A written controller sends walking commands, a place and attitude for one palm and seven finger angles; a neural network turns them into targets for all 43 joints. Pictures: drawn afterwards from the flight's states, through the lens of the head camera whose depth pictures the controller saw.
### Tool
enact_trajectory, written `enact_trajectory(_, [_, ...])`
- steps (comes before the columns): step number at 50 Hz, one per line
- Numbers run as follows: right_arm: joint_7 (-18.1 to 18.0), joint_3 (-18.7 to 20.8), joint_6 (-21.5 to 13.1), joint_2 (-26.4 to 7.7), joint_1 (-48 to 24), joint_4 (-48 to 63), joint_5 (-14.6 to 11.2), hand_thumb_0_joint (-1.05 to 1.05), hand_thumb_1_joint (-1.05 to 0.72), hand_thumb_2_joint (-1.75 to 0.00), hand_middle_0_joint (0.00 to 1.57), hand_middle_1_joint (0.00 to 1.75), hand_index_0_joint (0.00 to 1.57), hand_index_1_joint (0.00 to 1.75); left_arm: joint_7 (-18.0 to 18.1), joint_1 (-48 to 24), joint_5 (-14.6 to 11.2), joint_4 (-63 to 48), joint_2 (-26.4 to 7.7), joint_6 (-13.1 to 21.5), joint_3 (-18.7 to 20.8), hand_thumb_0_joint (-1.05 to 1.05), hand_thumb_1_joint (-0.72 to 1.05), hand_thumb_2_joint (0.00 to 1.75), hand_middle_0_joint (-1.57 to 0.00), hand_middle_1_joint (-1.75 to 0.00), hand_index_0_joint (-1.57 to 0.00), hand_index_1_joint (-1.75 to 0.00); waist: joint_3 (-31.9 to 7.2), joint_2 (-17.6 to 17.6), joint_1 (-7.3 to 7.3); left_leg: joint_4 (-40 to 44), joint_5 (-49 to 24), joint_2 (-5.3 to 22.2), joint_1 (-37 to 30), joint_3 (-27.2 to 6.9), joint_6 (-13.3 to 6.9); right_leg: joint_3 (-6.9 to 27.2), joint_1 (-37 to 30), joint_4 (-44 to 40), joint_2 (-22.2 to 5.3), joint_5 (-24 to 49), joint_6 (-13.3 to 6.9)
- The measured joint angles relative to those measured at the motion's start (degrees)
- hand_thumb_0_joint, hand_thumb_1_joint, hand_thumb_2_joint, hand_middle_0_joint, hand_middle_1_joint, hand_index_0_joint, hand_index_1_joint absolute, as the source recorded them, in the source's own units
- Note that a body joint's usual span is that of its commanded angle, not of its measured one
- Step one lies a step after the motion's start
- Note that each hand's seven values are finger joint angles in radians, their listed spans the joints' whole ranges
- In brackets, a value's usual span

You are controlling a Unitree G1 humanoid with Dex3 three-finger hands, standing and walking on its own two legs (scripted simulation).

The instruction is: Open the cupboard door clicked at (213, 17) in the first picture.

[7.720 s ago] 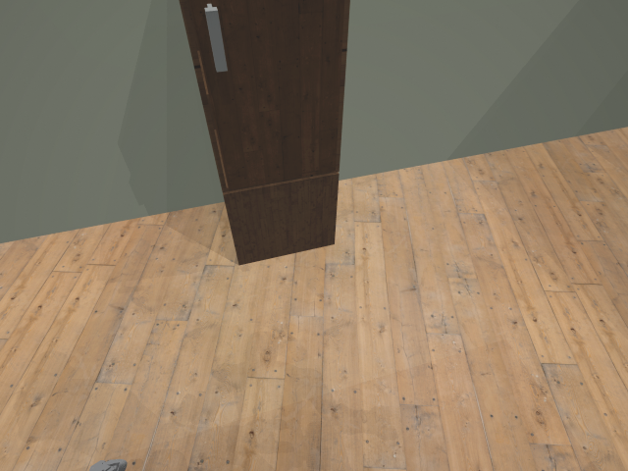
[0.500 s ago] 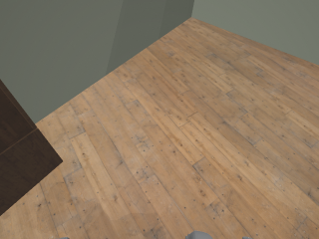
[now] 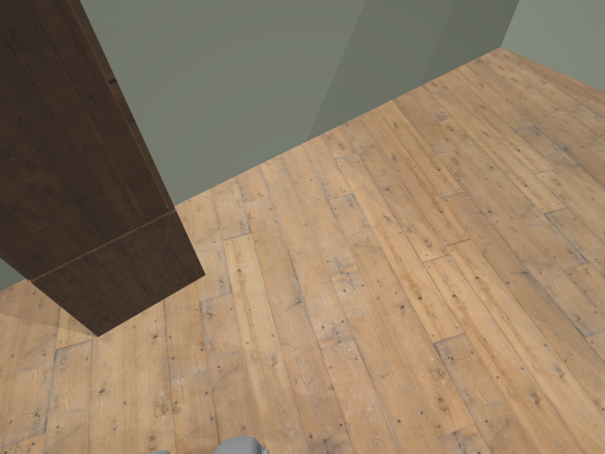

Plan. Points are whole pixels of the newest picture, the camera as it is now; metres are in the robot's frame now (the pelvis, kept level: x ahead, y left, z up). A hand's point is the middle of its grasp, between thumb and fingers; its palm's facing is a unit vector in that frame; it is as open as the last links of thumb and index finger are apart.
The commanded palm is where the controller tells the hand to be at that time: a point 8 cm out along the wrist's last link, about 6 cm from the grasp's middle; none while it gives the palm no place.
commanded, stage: turn to face it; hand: left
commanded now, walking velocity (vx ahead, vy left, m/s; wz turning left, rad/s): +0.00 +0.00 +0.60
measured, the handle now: out of the picture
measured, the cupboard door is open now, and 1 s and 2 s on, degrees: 0 0 0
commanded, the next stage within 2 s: take the last steps up to it in 0.88 s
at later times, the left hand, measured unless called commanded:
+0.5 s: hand out of the picture +0.07 +0.26 -0.15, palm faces +0.29 -0.92 -0.27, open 7.4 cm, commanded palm none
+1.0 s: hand out of the picture -0.09 +0.18 -0.17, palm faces +0.55 -0.79 -0.25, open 7.4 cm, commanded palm none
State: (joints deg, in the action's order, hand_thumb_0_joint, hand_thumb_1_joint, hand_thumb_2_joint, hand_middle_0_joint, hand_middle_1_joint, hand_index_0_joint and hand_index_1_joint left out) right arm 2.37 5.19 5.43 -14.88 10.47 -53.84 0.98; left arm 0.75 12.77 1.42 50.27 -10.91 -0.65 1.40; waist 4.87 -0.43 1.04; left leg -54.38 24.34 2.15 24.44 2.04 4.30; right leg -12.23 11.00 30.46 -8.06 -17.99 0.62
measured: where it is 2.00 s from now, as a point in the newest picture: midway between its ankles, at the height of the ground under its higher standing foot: outside the picture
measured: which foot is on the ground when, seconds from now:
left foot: up 0.00-0.10, down 0.12-0.58, up 0.60-1.00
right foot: down 0.00-0.12, up 0.14-0.56, down 0.58-1.00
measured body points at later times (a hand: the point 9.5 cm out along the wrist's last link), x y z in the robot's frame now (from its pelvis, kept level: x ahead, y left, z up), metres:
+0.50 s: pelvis +0.01 +0.02 +0.00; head +0.04 +0.03 +0.45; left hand +0.06 +0.30 -0.13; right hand +0.15 -0.21 -0.14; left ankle +0.00 +0.13 -0.74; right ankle +0.06 -0.12 -0.70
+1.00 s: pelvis +0.00 +0.00 +0.00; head +0.02 +0.01 +0.44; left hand -0.12 +0.22 -0.15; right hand +0.21 -0.18 -0.15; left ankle -0.08 +0.10 -0.73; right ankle +0.07 -0.11 -0.74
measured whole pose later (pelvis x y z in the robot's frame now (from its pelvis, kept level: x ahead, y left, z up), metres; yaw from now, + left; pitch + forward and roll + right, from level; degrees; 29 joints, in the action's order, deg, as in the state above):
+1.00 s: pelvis +0.00 +0.00 +0.00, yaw +32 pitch -1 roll +1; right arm 1.0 3.5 3.6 -13.4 8.7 -55.2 0.4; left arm 0.9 16.9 1.4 55.4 -11.9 -0.7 2.3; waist 4.0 0.7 -1.6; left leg -36.7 21.7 1.0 14.7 2.9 2.7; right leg -11.7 13.4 32.6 -8.3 -16.7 1.0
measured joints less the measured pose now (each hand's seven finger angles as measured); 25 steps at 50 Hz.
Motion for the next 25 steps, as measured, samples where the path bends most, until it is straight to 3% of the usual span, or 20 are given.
enact_trajectory(3, [-0.07,-0.61,-0.61,0.42,-1.21,0.45,-0.22,0.01,-0.91,-0.9,0.2,0.3,0.19,0.29,-0.12,0.66,0.08,0.59,-1.17,-0.25,0.57,0.01,0.9,0.9,-0.2,-0.3,-0.21,-0.3,0.58,1.3,-0.96,9.0,0.21,0.06,-3.66,1.92,-0.68,-1.84,0.59,2.1,-1.52,-1.25,1.03])
enact_trajectory(5, [-0.06,-0.99,-1.4,0.51,-1.66,1.3,-0.22,0.01,-0.91,-0.9,0.2,0.3,0.19,0.29,-0.21,1.44,-0.19,1.04,-2.2,-0.56,1.1,0.01,0.9,0.9,-0.2,-0.3,-0.21,-0.3,0.43,2.02,-1.29,17.49,-4.5,-0.3,-7.15,3.16,-1.45,-3.05,1.59,5.18,-2.75,-2.97,2.09])
enact_trajectory(6, [-0.05,-1.07,-2.04,0.54,-1.93,1.78,-0.1,0.01,-0.91,-0.9,0.2,0.3,0.19,0.29,-0.29,1.84,-0.46,1.26,-2.82,-0.89,1.5,0.01,0.9,0.9,-0.2,-0.3,-0.21,-0.3,0.23,2.49,-1.38,19.75,-7.86,-0.74,-7.76,3.15,-3.45,-2.78,3.18,8.51,-3.57,-4.02,2.56])
enact_trajectory(9, [-0.58,-1.57,-3.57,1.49,-2.8,2.57,-0.16,0.01,-0.91,-0.9,0.2,0.3,0.19,0.29,0.12,1.45,-0.68,2.78,-4.65,-2.94,2.41,0.01,0.91,0.9,-0.2,-0.3,-0.21,-0.3,0.47,3.67,-1.7,17.62,-5.85,-1.6,-6.83,2.35,-6.26,4.38,10.04,24.33,-1.8,-13.58,3.95])
enact_trajectory(13, [-1.59,-2.12,-3.94,2.22,-1.89,2.78,0.07,0.0,-0.9,-0.9,0.2,0.3,0.2,0.29,-0.2,-0.08,-0.79,3.24,-5.5,-3.3,3.02,0.01,0.91,0.9,-0.2,-0.3,-0.2,-0.3,-0.21,2.87,-1.29,22.14,-7.88,-2.13,-8.64,-0.54,-6.14,8.56,15.54,33.91,0.84,-8.83,4.7])
enact_trajectory(18, [-1.61,-2.35,-3.59,2.63,-0.66,2.16,0.07,0.0,-0.9,-0.9,0.2,0.3,0.2,0.3,-0.44,-1.94,-0.83,1.33,-5.16,-2.5,2.83,0.01,0.91,0.9,-0.2,-0.3,-0.2,-0.3,-1.01,1.93,-1.03,26.67,-10.79,-3.29,-10.22,-3.7,-6.37,10.91,16.49,30.15,2.15,-5.22,5.35])
enact_trajectory(25, [-1.48,-1.7,-2.87,2.59,1.1,1.69,0.35,0.0,-0.9,-0.9,0.21,0.3,0.2,0.3,-0.18,-4.77,-1.23,-0.64,-3.37,-2.04,1.9,0.01,0.91,0.9,-0.2,-0.3,-0.2,-0.3,-1.54,0.03,0.78,26.23,-11.35,-4.79,-9.37,-8.26,-5.06,11.85,12.08,17.7,4.94,-6.5,4.96])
